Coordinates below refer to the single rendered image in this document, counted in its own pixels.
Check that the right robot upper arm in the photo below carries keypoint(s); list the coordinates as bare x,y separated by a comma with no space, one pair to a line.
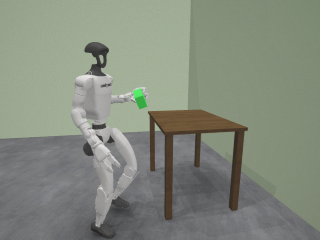
82,84

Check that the left robot forearm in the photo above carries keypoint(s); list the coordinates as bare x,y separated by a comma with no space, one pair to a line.
121,98

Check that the robot left hand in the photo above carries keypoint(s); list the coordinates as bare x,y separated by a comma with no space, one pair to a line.
144,89

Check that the robot right hand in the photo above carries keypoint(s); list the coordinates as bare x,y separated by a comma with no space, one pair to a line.
101,152

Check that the table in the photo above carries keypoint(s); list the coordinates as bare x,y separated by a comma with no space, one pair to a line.
181,122

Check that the right robot forearm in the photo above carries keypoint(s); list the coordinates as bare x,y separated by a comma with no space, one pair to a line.
88,133

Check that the left robot thigh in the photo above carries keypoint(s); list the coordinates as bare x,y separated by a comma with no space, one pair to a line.
125,150

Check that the left robot upper arm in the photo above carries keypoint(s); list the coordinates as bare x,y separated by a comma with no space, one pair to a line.
112,79

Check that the sponge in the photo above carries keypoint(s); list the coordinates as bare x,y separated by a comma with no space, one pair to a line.
139,98

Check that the robot right foot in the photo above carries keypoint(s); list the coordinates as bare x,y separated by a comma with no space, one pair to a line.
103,230

